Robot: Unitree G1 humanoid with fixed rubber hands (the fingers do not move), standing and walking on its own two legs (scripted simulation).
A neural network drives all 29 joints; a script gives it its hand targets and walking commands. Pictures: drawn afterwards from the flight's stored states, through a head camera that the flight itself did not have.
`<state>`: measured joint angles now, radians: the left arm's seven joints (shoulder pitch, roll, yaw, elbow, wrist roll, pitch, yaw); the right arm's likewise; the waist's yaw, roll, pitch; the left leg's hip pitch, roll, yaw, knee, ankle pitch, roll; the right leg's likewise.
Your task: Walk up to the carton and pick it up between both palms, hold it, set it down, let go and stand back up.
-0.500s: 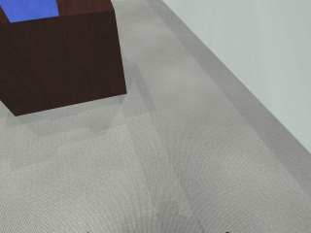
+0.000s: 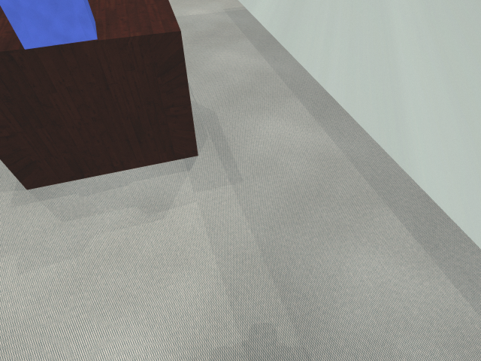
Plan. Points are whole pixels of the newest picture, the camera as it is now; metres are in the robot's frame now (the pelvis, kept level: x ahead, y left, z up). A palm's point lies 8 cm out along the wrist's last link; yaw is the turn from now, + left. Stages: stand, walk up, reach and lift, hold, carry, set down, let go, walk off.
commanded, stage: stand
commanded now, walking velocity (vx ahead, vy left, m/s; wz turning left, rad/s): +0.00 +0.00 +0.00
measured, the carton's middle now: (51, 8) +1.28 +0.72 +0.05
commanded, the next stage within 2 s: walk up in 1.86 s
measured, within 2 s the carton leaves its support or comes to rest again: neither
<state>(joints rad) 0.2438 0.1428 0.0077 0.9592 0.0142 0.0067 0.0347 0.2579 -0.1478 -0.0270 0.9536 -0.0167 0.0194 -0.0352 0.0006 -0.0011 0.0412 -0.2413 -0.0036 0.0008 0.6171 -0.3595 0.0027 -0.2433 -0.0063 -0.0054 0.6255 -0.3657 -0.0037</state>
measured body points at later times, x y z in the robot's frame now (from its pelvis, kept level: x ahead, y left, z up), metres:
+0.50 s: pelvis +0.01 +0.00 +0.01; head +0.01 -0.01 +0.46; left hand -0.01 +0.20 -0.15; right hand -0.01 -0.20 -0.16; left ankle -0.02 +0.12 -0.73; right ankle -0.02 -0.12 -0.73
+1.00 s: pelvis +0.01 -0.01 +0.01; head +0.01 -0.01 +0.46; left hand -0.02 +0.18 -0.15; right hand -0.02 -0.20 -0.16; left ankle -0.02 +0.12 -0.73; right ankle -0.02 -0.12 -0.73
